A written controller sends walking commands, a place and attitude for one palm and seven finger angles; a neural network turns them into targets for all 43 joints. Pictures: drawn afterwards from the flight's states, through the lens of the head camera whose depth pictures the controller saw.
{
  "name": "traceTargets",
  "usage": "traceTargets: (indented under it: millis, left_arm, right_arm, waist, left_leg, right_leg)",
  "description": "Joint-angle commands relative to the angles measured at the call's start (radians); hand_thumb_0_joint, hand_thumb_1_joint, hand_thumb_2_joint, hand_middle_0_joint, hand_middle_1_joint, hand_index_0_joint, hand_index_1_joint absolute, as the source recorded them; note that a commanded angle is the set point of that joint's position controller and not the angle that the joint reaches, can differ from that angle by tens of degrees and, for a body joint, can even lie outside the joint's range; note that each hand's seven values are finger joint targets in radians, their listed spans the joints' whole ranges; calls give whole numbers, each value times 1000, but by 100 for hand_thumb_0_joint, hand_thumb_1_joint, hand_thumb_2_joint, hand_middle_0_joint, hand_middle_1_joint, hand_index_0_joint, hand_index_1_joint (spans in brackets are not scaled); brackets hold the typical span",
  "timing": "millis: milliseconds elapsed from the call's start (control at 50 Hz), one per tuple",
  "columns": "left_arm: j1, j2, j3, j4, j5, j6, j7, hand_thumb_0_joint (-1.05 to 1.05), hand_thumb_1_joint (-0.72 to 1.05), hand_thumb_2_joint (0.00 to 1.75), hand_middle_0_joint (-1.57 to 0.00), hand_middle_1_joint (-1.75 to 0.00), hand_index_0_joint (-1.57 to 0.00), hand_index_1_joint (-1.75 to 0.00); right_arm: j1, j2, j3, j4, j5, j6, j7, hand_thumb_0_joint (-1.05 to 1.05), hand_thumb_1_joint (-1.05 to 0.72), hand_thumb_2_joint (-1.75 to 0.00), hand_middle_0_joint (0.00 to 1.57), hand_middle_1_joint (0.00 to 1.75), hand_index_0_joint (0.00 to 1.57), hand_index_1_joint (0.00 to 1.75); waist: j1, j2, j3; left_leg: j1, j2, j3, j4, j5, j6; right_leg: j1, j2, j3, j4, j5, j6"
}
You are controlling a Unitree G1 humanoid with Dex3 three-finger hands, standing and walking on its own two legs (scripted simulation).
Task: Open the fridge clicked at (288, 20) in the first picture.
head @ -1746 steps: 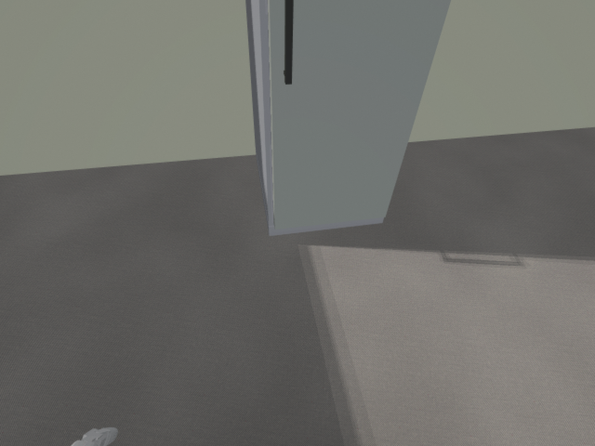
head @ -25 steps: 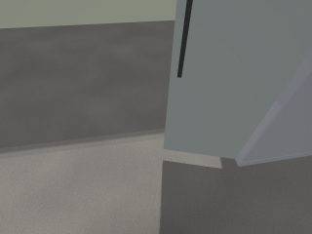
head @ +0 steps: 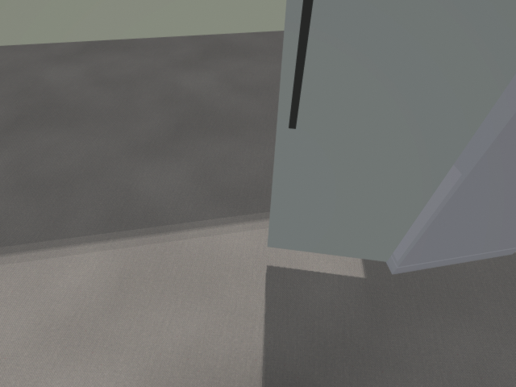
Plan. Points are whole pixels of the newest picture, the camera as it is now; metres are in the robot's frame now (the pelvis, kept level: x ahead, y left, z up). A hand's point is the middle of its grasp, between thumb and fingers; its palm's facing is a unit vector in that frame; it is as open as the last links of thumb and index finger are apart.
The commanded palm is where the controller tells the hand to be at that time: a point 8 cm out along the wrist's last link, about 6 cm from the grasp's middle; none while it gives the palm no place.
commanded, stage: stand and wait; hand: left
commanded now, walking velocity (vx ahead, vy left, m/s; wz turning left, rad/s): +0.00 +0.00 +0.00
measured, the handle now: (302, 47) +0.72 -0.05 +0.18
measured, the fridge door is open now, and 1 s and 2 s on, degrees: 72 72 72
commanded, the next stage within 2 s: none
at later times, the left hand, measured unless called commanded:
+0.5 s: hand out of the picture +0.00 +0.16 -0.18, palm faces +0.03 -0.99 -0.17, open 7.3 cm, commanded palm none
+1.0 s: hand out of the picture +0.01 +0.16 -0.18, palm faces +0.03 -0.99 -0.16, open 7.3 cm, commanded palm none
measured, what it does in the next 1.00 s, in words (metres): stands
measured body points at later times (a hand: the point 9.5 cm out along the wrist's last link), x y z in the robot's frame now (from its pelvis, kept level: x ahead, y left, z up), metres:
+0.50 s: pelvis +0.01 +0.00 +0.00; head +0.03 +0.00 +0.45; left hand +0.00 +0.21 -0.16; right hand +0.00 -0.21 -0.16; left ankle +0.00 +0.09 -0.74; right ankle +0.02 -0.13 -0.74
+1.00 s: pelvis +0.02 +0.00 +0.00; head +0.04 +0.00 +0.45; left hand +0.01 +0.21 -0.16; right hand +0.01 -0.21 -0.16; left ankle +0.00 +0.09 -0.74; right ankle +0.02 -0.13 -0.74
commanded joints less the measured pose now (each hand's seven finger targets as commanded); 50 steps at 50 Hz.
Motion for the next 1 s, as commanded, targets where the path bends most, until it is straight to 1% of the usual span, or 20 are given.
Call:
traceTargets:
  millis: [0,20,60,120,180,200,280,300,340,380,520,560,580,700,820,840,880,900,940,980]
  left_arm:
    - [74,83,9,-13,-6,-9,6,0,90,90,-20,-30,-20,-30]
    - [74,83,9,-13,-6,-10,6,0,90,90,-20,-30,-20,-30]
    - [72,89,10,-16,-6,-11,7,0,90,90,-20,-30,-20,-30]
    - [68,87,8,-13,-7,-10,6,0,90,90,-20,-30,-20,-30]
    - [66,89,10,-13,-7,-11,6,0,90,90,-20,-30,-20,-30]
    - [66,87,8,-11,-8,-11,6,0,90,90,-20,-30,-20,-30]
    - [65,87,8,-11,-8,-12,6,0,90,90,-20,-30,-20,-30]
    - [64,88,8,-11,-8,-11,6,0,90,90,-20,-30,-20,-30]
    - [67,86,8,-9,-9,-13,6,0,90,90,-20,-30,-20,-30]
    - [65,86,7,-8,-8,-11,6,0,90,90,-20,-30,-20,-30]
    - [63,84,6,-5,-9,-12,6,0,90,90,-20,-30,-20,-30]
    - [69,91,7,-5,-9,-13,6,0,90,90,-20,-30,-20,-30]
    - [66,88,6,-6,-9,-13,6,0,90,90,-20,-30,-20,-30]
    - [68,89,7,-3,-9,-13,6,0,90,90,-20,-30,-20,-30]
    - [64,88,6,-3,-9,-12,5,0,90,90,-20,-30,-20,-30]
    - [65,88,6,-2,-10,-13,5,0,90,90,-20,-30,-20,-30]
    - [66,88,6,-1,-10,-13,5,0,90,90,-20,-30,-20,-30]
    - [68,87,5,-3,-10,-13,5,0,90,90,-20,-30,-20,-30]
    - [66,88,7,-2,-10,-14,5,0,90,90,-20,-30,-20,-30]
    - [66,92,6,-2,-10,-14,5,0,90,90,-20,-30,-20,-30]
  right_arm:
    - [77,-82,-18,-12,-1,-10,-6,0,-90,-90,20,30,20,30]
    - [77,-83,-18,-12,-2,-11,-7,0,-90,-90,20,30,20,30]
    - [80,-86,-18,-13,1,-11,-7,0,-90,-90,20,30,20,30]
    - [72,-85,-17,-8,-1,-10,-7,0,-90,-90,20,30,20,30]
    - [74,-86,-18,-8,0,-12,-7,0,-90,-90,20,30,20,30]
    - [69,-87,-16,-6,0,-11,-8,0,-90,-90,20,30,20,30]
    - [71,-88,-16,-5,0,-13,-9,0,-90,-90,20,30,20,30]
    - [69,-86,-16,-4,0,-13,-9,0,-90,-90,20,30,20,30]
    - [67,-89,-15,-3,-1,-14,-10,0,-90,-90,20,30,20,30]
    - [65,-89,-16,-4,0,-13,-10,0,-90,-90,20,30,20,30]
    - [62,-93,-14,0,0,-13,-11,0,-90,-90,20,30,20,30]
    - [63,-97,-14,-2,2,-14,-11,0,-90,-90,20,30,20,30]
    - [63,-93,-13,0,0,-15,-11,0,-90,-90,20,30,20,30]
    - [62,-95,-12,2,0,-18,-13,0,-90,-90,20,30,20,30]
    - [62,-96,-12,4,0,-14,-12,0,-90,-90,20,30,20,30]
    - [63,-97,-12,3,0,-15,-13,0,-90,-90,20,30,20,30]
    - [61,-96,-12,4,0,-16,-13,0,-90,-90,20,30,20,30]
    - [61,-97,-12,3,0,-17,-13,0,-90,-90,20,30,20,30]
    - [62,-96,-11,5,0,-18,-14,0,-90,-90,20,30,20,30]
    - [60,-97,-11,3,1,-17,-13,0,-90,-90,20,30,20,30]
  waist:
    - [1,7,43]
    - [1,2,33]
    - [1,12,30]
    - [1,11,41]
    - [1,1,30]
    - [1,9,40]
    - [0,9,27]
    - [2,23,33]
    - [2,20,19]
    - [2,12,34]
    - [0,7,40]
    - [4,9,34]
    - [1,10,32]
    - [3,14,15]
    - [1,10,46]
    - [2,1,38]
    - [2,3,30]
    - [3,16,27]
    - [3,12,19]
    - [3,9,33]
  left_leg:
    - [-12,102,-121,-110,38,-4]
    - [-3,102,-122,-107,51,-3]
    - [-7,102,-122,-105,64,-4]
    - [-4,103,-121,-109,51,-6]
    - [1,103,-120,-106,71,-6]
    - [3,104,-119,-109,68,-7]
    - [11,106,-121,-107,91,-6]
    - [8,105,-121,-108,94,-7]
    - [22,107,-121,-105,112,-6]
    - [16,107,-122,-108,100,-7]
    - [22,108,-122,-114,107,-7]
    - [28,108,-120,-109,124,-6]
    - [27,109,-121,-111,124,-6]
    - [44,110,-121,-109,157,-5]
    - [28,109,-119,-118,118,-8]
    - [30,108,-120,-115,125,-8]
    - [39,110,-120,-114,139,-6]
    - [41,109,-121,-113,140,-6]
    - [45,110,-121,-111,157,-6]
    - [38,109,-121,-113,148,-7]
  right_leg:
    - [-36,-66,76,-81,42,-39]
    - [-32,-67,78,-82,51,-39]
    - [-20,-66,75,-82,59,-40]
    - [-26,-67,78,-87,49,-40]
    - [-14,-69,74,-86,63,-40]
    - [-21,-68,76,-88,60,-39]
    - [-8,-68,75,-86,79,-40]
    - [-7,-70,73,-86,81,-40]
    - [-1,-68,76,-86,97,-40]
    - [-8,-68,73,-88,84,-39]
    - [-3,-68,74,-93,89,-39]
    - [2,-69,71,-92,104,-40]
    - [5,-70,73,-92,103,-40]
    - [18,-71,70,-87,127,-40]
    - [8,-71,71,-99,98,-40]
    - [13,-69,73,-99,107,-39]
    - [14,-71,71,-93,116,-41]
    - [16,-70,73,-95,115,-41]
    - [25,-71,72,-93,132,-41]
    - [21,-73,70,-96,126,-42]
